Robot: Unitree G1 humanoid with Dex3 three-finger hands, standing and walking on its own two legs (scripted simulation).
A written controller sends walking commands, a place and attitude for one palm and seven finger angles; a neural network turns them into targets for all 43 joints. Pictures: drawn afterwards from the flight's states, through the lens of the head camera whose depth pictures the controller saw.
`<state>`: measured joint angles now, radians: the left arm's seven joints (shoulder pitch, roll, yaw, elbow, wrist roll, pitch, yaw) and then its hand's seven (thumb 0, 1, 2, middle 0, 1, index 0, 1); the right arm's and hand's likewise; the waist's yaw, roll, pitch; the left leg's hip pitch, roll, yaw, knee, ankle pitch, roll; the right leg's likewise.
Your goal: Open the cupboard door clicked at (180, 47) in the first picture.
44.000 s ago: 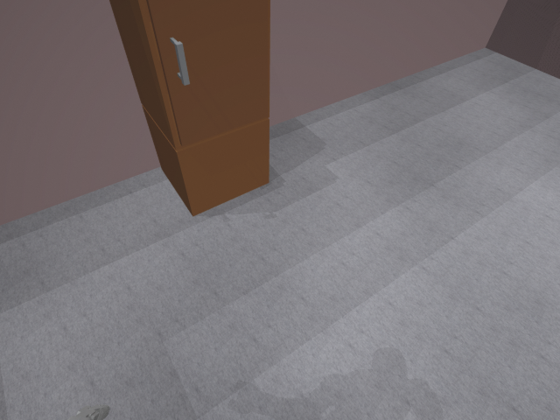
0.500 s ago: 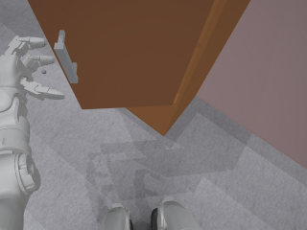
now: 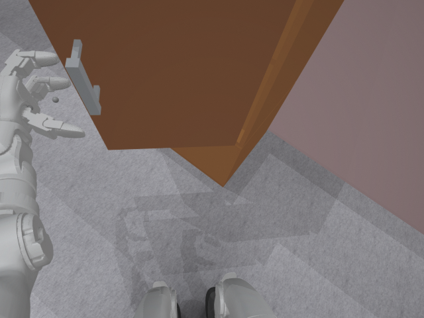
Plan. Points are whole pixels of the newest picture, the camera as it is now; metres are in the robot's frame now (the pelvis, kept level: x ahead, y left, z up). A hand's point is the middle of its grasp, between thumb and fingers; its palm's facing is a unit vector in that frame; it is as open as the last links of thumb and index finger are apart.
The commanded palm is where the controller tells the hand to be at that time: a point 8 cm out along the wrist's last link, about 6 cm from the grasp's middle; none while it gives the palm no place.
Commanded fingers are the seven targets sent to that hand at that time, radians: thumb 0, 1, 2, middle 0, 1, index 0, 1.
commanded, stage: move the hooked fingers beside the handle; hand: left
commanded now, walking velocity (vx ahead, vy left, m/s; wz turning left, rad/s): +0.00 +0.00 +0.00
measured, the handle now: (86, 80) +0.53 +0.20 +0.06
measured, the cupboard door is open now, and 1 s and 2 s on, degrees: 43 42 43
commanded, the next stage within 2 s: slide the fingers in behind the handle in 0.34 s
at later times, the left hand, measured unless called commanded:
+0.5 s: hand (52, 102) +0.48 +0.25 +0.06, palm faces +0.05 -1.00 -0.01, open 14.0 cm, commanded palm +0.46 +0.28 +0.06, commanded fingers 0.00 -0.50 0.30 -0.30 -1.20 -0.30 -1.20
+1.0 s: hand (79, 100) +0.49 +0.21 +0.06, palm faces +0.04 -1.00 -0.02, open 14.0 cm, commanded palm +0.47 +0.24 +0.06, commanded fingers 0.00 -0.50 0.30 -0.30 -1.20 -0.30 -1.20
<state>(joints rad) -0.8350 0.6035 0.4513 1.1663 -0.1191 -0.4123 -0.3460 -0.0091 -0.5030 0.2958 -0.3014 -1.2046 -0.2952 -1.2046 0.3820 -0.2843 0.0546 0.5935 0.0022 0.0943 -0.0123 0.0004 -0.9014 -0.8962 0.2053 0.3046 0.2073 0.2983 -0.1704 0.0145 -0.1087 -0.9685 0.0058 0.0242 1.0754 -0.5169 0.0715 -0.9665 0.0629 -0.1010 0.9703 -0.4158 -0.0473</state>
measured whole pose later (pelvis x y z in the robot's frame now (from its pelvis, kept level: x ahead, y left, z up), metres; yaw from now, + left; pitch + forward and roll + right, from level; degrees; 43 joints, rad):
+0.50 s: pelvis +0.00 +0.00 +0.00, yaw +0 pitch +23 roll -4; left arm -0.81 0.58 0.44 1.14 -0.14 -0.42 -0.35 -0.01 -0.50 0.30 -0.30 -1.20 -0.30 -1.20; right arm 0.37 -0.27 0.06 0.60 0.01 0.10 -0.01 0.00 -0.90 -0.90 0.21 0.30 0.21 0.30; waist -0.15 0.02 -0.11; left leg -0.95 0.00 0.02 1.07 -0.52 0.08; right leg -0.95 0.06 -0.10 0.97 -0.42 -0.04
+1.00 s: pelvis -0.01 +0.00 +0.00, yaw +0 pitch +23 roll -4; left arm -0.85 0.50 0.38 1.16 -0.10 -0.44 -0.24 -0.01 -0.50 0.30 -0.30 -1.20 -0.30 -1.21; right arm 0.39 -0.27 0.05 0.61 0.00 0.09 0.01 0.00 -0.90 -0.90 0.20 0.30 0.21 0.30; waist -0.17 0.02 -0.12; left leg -0.97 0.00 0.03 1.09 -0.51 0.07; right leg -0.97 0.05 -0.10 0.99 -0.42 -0.04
